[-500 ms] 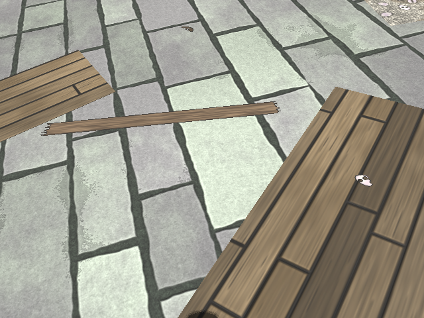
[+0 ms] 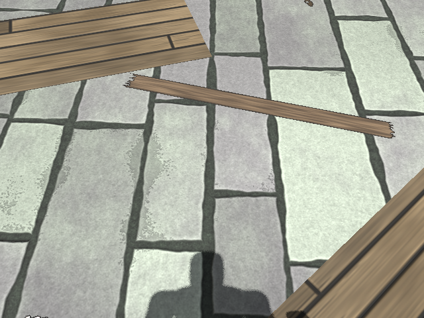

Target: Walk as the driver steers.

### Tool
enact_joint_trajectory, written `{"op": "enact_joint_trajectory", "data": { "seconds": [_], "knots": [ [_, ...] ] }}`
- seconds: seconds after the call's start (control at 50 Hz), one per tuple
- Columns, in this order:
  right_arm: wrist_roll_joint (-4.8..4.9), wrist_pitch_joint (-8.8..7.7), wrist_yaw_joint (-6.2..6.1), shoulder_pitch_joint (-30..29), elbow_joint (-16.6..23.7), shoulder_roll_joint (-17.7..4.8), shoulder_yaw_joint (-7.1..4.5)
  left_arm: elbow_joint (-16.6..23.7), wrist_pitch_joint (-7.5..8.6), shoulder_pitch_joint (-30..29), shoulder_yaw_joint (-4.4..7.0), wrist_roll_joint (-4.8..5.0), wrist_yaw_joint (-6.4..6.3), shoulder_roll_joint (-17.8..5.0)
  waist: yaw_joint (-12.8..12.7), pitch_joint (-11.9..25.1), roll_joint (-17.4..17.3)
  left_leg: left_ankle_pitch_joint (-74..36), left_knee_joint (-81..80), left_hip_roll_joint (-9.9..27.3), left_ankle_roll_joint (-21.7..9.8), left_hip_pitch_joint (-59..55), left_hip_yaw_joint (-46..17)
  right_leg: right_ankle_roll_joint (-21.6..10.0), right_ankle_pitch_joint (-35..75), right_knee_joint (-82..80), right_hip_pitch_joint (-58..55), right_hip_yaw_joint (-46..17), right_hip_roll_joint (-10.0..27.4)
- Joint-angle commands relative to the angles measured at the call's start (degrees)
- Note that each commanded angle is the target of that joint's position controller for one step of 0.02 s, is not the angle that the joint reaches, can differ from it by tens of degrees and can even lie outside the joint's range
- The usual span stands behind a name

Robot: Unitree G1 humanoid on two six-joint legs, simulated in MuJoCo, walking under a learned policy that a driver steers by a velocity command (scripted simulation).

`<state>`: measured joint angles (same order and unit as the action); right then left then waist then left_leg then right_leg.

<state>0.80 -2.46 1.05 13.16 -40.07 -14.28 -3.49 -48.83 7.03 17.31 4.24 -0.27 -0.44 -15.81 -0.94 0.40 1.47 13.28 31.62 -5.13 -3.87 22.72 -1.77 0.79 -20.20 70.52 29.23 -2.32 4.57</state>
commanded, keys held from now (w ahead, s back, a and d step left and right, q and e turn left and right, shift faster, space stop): w+q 0.10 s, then w+e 0.90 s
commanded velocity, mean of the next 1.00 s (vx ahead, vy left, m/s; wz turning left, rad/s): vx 0.49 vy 0.00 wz -0.21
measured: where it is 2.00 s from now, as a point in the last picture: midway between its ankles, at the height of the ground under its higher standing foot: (272, 158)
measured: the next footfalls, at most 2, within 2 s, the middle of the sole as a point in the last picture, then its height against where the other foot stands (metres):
right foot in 0.34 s outside the picture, level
left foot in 0.82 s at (187, 249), level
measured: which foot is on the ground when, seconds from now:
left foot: down 0.00-0.36, up 0.38-0.80, down 0.82-1.00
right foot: up 0.00-0.32, down 0.34-0.82, up 0.84-1.00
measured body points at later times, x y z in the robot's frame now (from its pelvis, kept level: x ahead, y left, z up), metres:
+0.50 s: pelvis +0.32 -0.02 +0.01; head +0.35 -0.02 +0.46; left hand +0.44 +0.25 -0.10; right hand +0.44 -0.28 -0.11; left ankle +0.25 +0.12 -0.64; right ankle +0.38 -0.08 -0.73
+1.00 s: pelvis +0.60 +0.03 +0.01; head +0.62 +0.03 +0.46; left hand +0.79 +0.27 -0.10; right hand +0.65 -0.27 -0.08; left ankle +0.64 +0.12 -0.73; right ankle +0.54 -0.10 -0.64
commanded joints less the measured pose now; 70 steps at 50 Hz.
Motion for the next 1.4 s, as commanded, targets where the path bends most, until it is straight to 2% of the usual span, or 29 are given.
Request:
{"op": "enact_joint_trajectory", "data": {
  "seconds": [0.02, 0.1, 0.16, 0.26, 0.32, 0.34, 0.36, 0.38, 0.4, 0.42, 0.44, 0.52, 0.6, 0.72, 0.8, 0.82, 0.84, 0.86, 0.88, 0.92, 0.96, 1.14, 1.24, 1.28, 1.32, 1.34, 1.36, 1.38, 1.4],
  "knots": [
    [-0.46, -0.73, -0.85, 0.44, 4.17, -7.55, -2.07, 6.51, 0.48, -3.04, 1.45, -0.98, -0.23, -5.56, -0.42, 4.20, -5.17, -16.43, -17.52, 14.28, -12.67, -13.42, -20.23, 0.14, 7.06, -6.30, 11.74, -2.05, 2.46],
    [0.86, -1.19, -2.17, 3.73, 1.72, -8.58, -2.46, 9.64, -0.21, -11.37, 0.48, -1.49, -0.09, -2.71, 0.68, 0.76, -4.09, -25.65, -17.74, 10.05, -10.62, -7.37, -12.17, 1.84, 18.67, -24.11, 8.11, 0.41, -1.33],
    [0.84, -1.26, -2.50, 7.86, -1.07, -7.76, -2.17, 10.45, 0.22, -17.12, -0.65, -0.46, 1.21, -0.60, 3.78, 0.13, -5.92, -20.25, -18.51, 9.51, -8.19, -7.40, -9.74, 0.76, 32.46, -37.31, 2.05, 2.10, -3.65],
    [0.36, -1.55, -2.23, 10.54, -4.10, -8.54, -2.65, 13.06, 0.24, -21.71, -0.10, 0.83, 2.66, -3.82, 4.68, -2.11, -6.00, -22.15, -16.00, 15.49, -6.89, -20.72, -11.59, -4.19, 26.72, -42.62, 5.21, 0.78, -3.46],
    [-0.36, -0.76, -2.29, 8.26, -3.49, -10.06, -3.04, 11.19, 0.23, -12.50, 1.28, 0.77, 3.23, -6.82, -0.34, 4.30, -6.56, -50.84, -2.34, 14.24, -4.74, -26.53, -8.10, -8.29, 17.92, -42.81, -6.23, 4.37, -7.80],
    [-0.81, -0.52, -2.34, 6.33, -2.44, -9.52, -2.53, 9.32, 0.12, -3.55, 1.89, 0.43, 3.26, -8.49, -4.78, 10.28, -5.35, -51.03, 9.43, 12.17, -3.28, -21.09, -6.11, -11.31, 22.20, -41.76, -20.20, 0.99, -5.05],
    [-1.47, -1.08, -2.09, 12.36, -1.59, -5.35, -1.17, 8.61, 0.10, 4.63, 3.04, -0.40, 3.24, -12.99, -4.24, 20.24, 5.14, -30.65, 31.23, 5.16, 1.14, -0.95, -4.03, -20.94, 22.82, -40.36, -44.58, -20.43, 7.78],
    [-1.63, -1.79, -1.63, 14.81, -2.66, -3.95, -0.07, 6.54, -0.31, 7.88, 2.84, 2.17, 3.57, -11.27, -4.58, 24.15, 15.26, 15.92, 45.82, -1.61, 4.33, 12.96, -4.17, -26.56, 13.05, -48.72, -54.17, -41.45, 15.01],
    [-0.37, -3.00, -1.20, 9.68, -0.51, -8.57, -1.05, 7.45, -0.74, 4.67, 1.80, 2.71, 2.91, -8.05, -4.96, 17.46, 9.54, 14.72, 48.43, 2.18, 2.94, 20.28, -8.26, -22.73, 2.58, -51.65, -50.58, -40.82, 13.27],
    [0.51, -3.83, -0.99, 2.86, 1.47, -9.18, -0.97, 8.97, -1.21, 0.40, 1.35, 1.79, 2.31, -6.90, -4.78, 10.11, 3.87, 10.47, 46.14, 4.72, 2.44, 21.67, -7.44, -19.94, 3.42, -52.96, -42.27, -34.13, 11.35],
    [-0.39, -4.46, -0.98, -1.04, 2.47, -8.42, -0.88, 9.44, -1.51, -2.42, 1.07, 1.03, 2.07, -6.33, -3.17, 3.67, -1.78, 7.80, 40.80, 6.23, 2.24, 21.02, -5.93, -18.71, 10.09, -54.76, -32.89, -29.11, 9.08],
    [-1.92, -3.92, -1.59, 0.40, 3.01, -5.92, -0.96, 10.23, -1.80, -4.11, 0.80, 1.00, 1.29, -5.85, 1.49, 1.91, 0.63, 4.35, 27.23, 8.75, 4.74, 13.47, -3.55, -18.07, 23.26, -57.89, -20.91, -20.87, 3.98],
    [-1.96, -3.39, -1.71, -7.83, 5.11, -3.57, 0.10, 9.17, -2.52, -1.37, 1.78, 1.72, 0.31, -8.48, -0.79, 0.11, 1.66, -8.89, 10.52, 6.90, 7.18, 8.86, -1.36, -15.53, 23.62, -58.05, -13.24, -15.00, 0.14],
    [-0.48, -4.44, -0.68, -16.11, 7.48, -5.27, -0.55, 7.30, -4.00, 4.58, 1.86, 2.41, -0.30, -7.95, -3.36, 0.39, 3.49, -15.44, -2.67, 3.37, 6.69, 2.35, -3.49, -12.60, 14.38, -52.89, -16.71, -20.72, 0.50],
    [-0.41, -5.56, -1.00, -6.81, 5.60, -8.92, -2.60, 8.89, -4.45, 2.43, 1.69, 1.83, -0.53, -6.19, 2.74, 4.63, 4.76, -10.05, -8.16, 5.78, 2.08, -13.28, -4.00, -9.19, 17.90, -41.01, -17.56, -22.47, -1.20],
    [-1.28, -5.55, -1.55, 1.79, 4.91, -11.94, -3.53, 10.10, -4.14, 2.07, 0.57, 1.08, -0.20, -2.83, 6.50, 11.58, -0.51, -6.51, -7.10, 15.27, -1.98, -27.47, -12.41, -7.03, 11.15, -26.02, -10.56, -17.48, -4.45],
    [-2.01, -4.73, -1.50, 6.90, 3.24, -15.72, -4.28, 11.14, -3.77, 9.71, -0.37, 2.28, -0.46, -0.18, 3.92, 17.46, -16.61, 2.20, -10.25, 27.76, -11.20, -43.51, -35.81, -3.26, -13.07, -9.60, 7.75, -9.19, -12.04],
    [-0.71, -4.29, -1.10, 7.27, 2.90, -12.23, -3.82, 10.42, -3.79, 10.70, 0.27, 2.96, -0.68, -5.51, 4.39, 15.16, -16.09, 14.68, -12.69, 30.13, -12.13, -42.05, -44.26, -2.25, -13.37, -0.66, 15.83, -8.54, -6.66],
    [-0.56, -4.02, -1.20, 4.86, 3.56, -8.25, -2.77, 10.64, -4.16, 5.48, 1.12, 2.58, -0.69, -8.58, 5.75, 8.13, -9.88, 14.44, -13.78, 27.09, -9.67, -35.95, -36.11, -1.50, -7.58, 2.35, 17.62, -8.34, -4.66],
    [-1.25, -3.46, -1.06, 0.32, 3.28, -6.19, -1.83, 12.15, -4.40, -0.36, 1.45, 1.19, -0.54, -7.77, 4.08, 0.74, -5.18, 0.81, -16.20, 22.03, -7.00, -24.13, -22.85, -0.81, -0.32, 0.05, 15.20, -6.19, -1.65],
    [-1.61, -3.63, -0.96, -0.85, 2.35, -5.07, -1.37, 12.82, -4.79, -0.60, 1.40, 1.76, 0.15, -5.69, 2.23, -0.76, -7.52, -6.21, -18.97, 18.93, -5.91, -18.58, -14.75, -0.84, 2.41, -2.70, 11.76, -4.94, 0.34],
    [-0.77, -3.54, -1.23, 1.29, -2.71, -10.12, -2.51, 16.35, -4.66, -11.20, -0.23, 1.61, 2.19, -2.51, 4.28, -2.65, -4.72, -19.88, -22.15, 17.86, -5.64, -18.85, 2.69, -0.48, 21.21, -24.22, 10.88, -0.72, 1.19],
    [0.56, -2.28, -1.03, 6.58, -5.98, -12.17, -2.75, 20.02, -4.41, -18.78, -0.78, 1.78, 3.57, -2.17, 6.00, -4.96, -4.25, -24.01, -20.17, 20.50, -4.76, -24.84, 5.32, -3.38, 16.93, -33.54, 8.88, 2.55, -0.98],
    [1.23, -1.63, -0.96, 7.44, -7.12, -13.63, -2.89, 20.65, -4.30, -17.73, -0.18, 1.28, 3.62, -3.46, 3.64, -3.57, -5.70, -39.34, -15.30, 21.25, -4.60, -26.44, 5.50, -5.61, 10.41, -36.33, 2.61, 4.76, -4.02],
    [1.68, -1.01, -1.26, 6.83, -7.98, -14.01, -2.36, 17.01, -4.21, -3.82, 2.25, 0.88, 2.94, -7.93, -5.01, 4.39, -5.83, -50.63, 1.13, 18.50, -2.56, -21.79, 8.06, -8.86, 14.92, -42.51, -19.28, 6.67, -7.11],
    [0.40, -1.45, -1.28, 6.88, -6.82, -11.35, -1.02, 14.81, -4.56, 6.45, 3.68, 0.23, 1.86, -12.36, -8.99, 12.22, -1.78, -32.86, 17.86, 15.83, -0.45, -7.37, 8.27, -12.03, 20.13, -39.20, -39.43, -3.87, 2.32],
    [-0.41, -2.53, -0.39, 13.49, -5.36, -3.93, 1.54, 14.50, -4.31, 7.46, 3.90, -0.05, 1.48, -16.89, -4.04, 21.67, 12.50, 18.32, 38.44, 5.27, 2.83, 13.29, 4.52, -21.54, 12.72, -44.08, -55.61, -32.87, 19.35],
    [1.34, -3.49, -0.12, 8.61, -6.55, -10.55, -0.24, 14.94, -4.06, 9.12, 2.74, -0.18, 1.43, -11.60, -8.21, 23.94, 5.65, 21.05, 44.47, 5.65, 2.43, 16.54, -5.60, -20.42, 10.86, -48.53, -53.09, -36.61, 19.31],
    [2.78, -3.66, -0.04, 3.26, -4.00, -11.98, -0.93, 14.10, -3.73, 5.80, 1.91, -0.19, 1.42, -9.95, -7.19, 13.77, 5.43, 16.74, 44.88, 7.97, 2.33, 20.73, -4.49, -17.59, 14.92, -49.72, -45.74, -25.63, 17.13]
  ]
}}
Over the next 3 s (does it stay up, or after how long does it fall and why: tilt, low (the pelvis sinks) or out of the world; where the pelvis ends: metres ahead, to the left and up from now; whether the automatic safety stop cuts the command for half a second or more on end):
stays up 1.64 -0.15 0.01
